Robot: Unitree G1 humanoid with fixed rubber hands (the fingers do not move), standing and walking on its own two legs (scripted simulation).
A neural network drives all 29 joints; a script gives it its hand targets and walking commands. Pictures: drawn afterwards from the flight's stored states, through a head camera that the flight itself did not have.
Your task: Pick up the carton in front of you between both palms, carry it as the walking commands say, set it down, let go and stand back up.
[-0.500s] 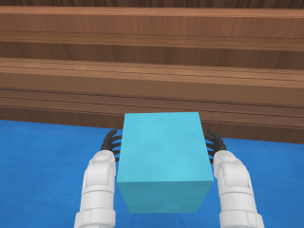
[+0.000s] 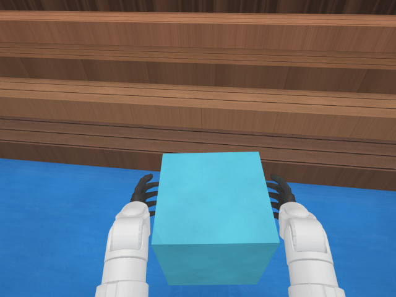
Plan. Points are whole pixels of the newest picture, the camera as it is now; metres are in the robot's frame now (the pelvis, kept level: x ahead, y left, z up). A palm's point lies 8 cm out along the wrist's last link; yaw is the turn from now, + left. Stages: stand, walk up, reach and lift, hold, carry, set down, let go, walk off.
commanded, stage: carry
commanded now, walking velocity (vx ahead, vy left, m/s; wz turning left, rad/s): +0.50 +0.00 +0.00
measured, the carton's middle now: (211, 221) +0.30 +0.00 -0.03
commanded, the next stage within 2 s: none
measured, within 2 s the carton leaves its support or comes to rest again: neither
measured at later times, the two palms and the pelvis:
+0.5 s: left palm (147, 158) +0.41 +0.15 +0.07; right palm (273, 153) +0.42 -0.15 +0.07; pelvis +0.15 -0.01 -0.01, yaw +1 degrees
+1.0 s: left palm (177, 84) +0.73 +0.10 +0.09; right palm (269, 83) +0.73 -0.20 +0.08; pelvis +0.45 -0.05 -0.03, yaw +2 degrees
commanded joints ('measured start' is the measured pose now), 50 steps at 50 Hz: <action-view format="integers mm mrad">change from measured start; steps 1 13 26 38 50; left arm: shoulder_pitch -492 -498 -380 -321 -532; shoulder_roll -899 -831 -820 -878 -761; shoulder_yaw -576 -778 -822 -771 -773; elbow -83 -333 -685 -522 -687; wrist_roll -287 -483 -585 -508 -580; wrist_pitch -25 246 431 460 484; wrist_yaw -223 -174 -154 -142 -130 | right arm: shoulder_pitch -504 -469 -312 -386 -596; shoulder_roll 892 789 834 863 732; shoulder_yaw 564 735 769 787 771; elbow -90 -335 -609 -563 -722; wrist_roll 277 438 530 572 578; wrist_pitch -36 233 409 461 491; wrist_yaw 202 133 122 152 121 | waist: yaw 3 -21 -28 -19 26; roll -9 149 16 123 -179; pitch -220 -218 -468 -247 -450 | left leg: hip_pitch -125 -119 301 173 -615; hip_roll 91 239 92 263 86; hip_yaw -18 -224 139 99 64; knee -37 -58 -8 -203 970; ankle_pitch -383 -250 -67 335 -214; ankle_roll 28 146 63 132 52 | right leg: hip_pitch -126 -335 -297 -583 296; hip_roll -101 -40 -149 -83 -407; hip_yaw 34 -137 -196 -224 339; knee -50 131 337 297 -131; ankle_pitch -402 -224 184 16 -52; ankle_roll -29 -25 -19 3 -231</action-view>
